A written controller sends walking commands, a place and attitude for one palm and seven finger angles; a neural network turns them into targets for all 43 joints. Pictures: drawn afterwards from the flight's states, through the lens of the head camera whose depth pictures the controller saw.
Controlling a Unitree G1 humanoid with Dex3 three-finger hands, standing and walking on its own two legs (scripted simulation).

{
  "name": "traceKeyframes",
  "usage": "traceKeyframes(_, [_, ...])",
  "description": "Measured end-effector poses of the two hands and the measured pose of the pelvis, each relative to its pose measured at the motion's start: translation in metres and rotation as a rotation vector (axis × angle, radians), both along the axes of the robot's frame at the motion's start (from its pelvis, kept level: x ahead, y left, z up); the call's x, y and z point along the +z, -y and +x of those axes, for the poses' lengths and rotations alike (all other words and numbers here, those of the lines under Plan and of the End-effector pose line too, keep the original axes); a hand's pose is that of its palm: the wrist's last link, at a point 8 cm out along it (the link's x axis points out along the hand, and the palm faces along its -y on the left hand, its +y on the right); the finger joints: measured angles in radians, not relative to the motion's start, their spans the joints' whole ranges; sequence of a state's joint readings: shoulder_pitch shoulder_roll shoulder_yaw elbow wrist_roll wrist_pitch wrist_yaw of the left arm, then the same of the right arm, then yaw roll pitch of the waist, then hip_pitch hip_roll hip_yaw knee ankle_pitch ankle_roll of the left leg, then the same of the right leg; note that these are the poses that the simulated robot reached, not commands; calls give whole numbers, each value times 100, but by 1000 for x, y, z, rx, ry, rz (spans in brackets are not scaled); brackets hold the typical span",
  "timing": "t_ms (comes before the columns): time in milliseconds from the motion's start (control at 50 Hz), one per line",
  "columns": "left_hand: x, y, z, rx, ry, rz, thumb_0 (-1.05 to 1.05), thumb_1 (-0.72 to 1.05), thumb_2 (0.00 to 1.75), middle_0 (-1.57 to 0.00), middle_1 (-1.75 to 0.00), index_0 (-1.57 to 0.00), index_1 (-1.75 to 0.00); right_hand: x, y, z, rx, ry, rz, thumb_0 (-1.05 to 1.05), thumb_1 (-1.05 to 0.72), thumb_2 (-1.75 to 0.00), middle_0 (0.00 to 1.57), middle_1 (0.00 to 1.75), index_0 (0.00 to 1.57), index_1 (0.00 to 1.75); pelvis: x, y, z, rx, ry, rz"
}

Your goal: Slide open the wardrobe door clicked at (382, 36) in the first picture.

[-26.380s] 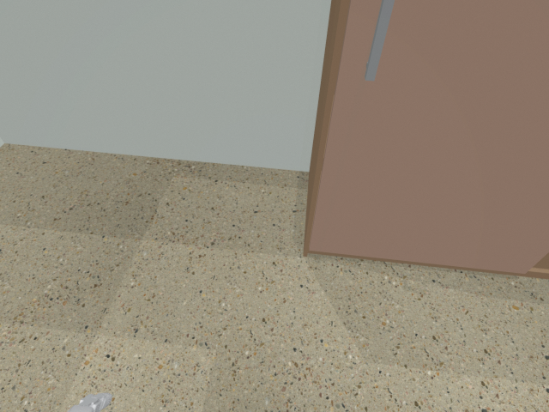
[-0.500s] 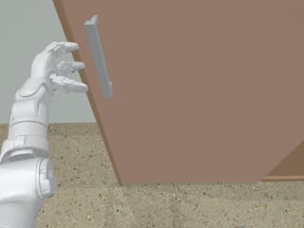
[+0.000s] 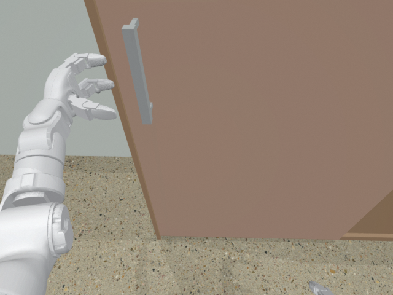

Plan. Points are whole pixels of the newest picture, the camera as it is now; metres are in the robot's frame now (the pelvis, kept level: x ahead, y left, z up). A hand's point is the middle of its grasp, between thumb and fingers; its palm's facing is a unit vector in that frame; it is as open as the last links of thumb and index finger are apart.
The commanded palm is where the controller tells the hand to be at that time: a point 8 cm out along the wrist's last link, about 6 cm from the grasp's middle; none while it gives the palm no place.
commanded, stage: move the hooked fingers beside the handle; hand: left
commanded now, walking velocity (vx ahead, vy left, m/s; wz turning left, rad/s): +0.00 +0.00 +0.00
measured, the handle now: (141, 76) +0.51 +0.14 +0.21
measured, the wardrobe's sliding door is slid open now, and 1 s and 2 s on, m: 0.00 0.00 0.00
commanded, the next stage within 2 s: feel for the door with the fingertips in 0.18 s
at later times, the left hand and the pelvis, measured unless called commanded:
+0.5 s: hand (109, 89) +0.45 +0.19 +0.21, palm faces -0.01 -1.00 +0.02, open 14.0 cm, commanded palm +0.42 +0.24 +0.21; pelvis +0.00 +0.01 +0.00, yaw -1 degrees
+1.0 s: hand (117, 84) +0.47 +0.18 +0.21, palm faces +0.04 -1.00 +0.00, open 14.0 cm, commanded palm +0.44 +0.23 +0.21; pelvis +0.01 +0.00 +0.00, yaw -1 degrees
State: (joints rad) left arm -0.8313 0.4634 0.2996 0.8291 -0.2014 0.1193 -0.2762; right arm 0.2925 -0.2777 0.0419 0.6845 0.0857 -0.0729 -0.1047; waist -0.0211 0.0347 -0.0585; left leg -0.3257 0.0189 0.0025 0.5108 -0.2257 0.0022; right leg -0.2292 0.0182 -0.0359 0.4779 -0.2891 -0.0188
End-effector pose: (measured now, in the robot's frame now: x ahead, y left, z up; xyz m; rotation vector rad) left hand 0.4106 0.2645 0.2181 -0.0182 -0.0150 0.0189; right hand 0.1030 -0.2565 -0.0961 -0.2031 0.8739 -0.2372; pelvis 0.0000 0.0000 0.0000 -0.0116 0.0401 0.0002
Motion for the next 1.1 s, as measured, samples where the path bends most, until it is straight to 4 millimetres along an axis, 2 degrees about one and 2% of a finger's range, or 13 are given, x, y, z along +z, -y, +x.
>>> traceKeyframes(280, [-5,2,9,10,12,-2,-1,-50,30,-30,-120,-30,-120,-8,-2,-36,-46,-68,10,1,-91,-90,20,29,20,30,0,-4,-2,-16,-8,0])
traceKeyframes(380, [-6,3,13,8,-2,20,-1,-50,30,-30,-120,-30,-120,-9,-3,-43,-55,-85,9,1,-91,-90,20,29,20,30,0,-5,-1,-15,-12,-2])
traceKeyframes(480, [-5,15,14,-19,13,3,-1,-50,30,-30,-120,-30,-120,-10,-4,-40,-50,-84,12,1,-91,-90,20,29,20,30,0,-7,0,-17,-12,-1])
traceKeyframes(640, [-12,36,18,-16,-12,-8,-1,-50,30,-30,-120,-30,-120,-6,-8,-20,-30,-34,25,1,-91,-90,20,29,20,30,0,-6,1,-18,-10,0])
traceKeyframes(800, [-8,40,23,13,-5,1,-1,-50,30,-30,-120,-30,-120,-4,-10,-7,-17,-13,33,1,-91,-90,20,29,20,30,0,-3,3,-18,-10,2])
traceKeyframes(960, [-5,29,31,26,-27,12,-1,-50,30,-30,-120,-30,-120,-8,-2,-16,-31,-59,22,1,-91,-90,20,29,20,30,0,1,6,-13,-22,3])
traceKeyframes(1100, [-6,30,34,4,-16,-7,-1,-50,30,-30,-120,-31,-120,-11,7,-30,-50,-112,6,1,-91,-90,20,29,20,30,0,2,9,-10,-28,3])
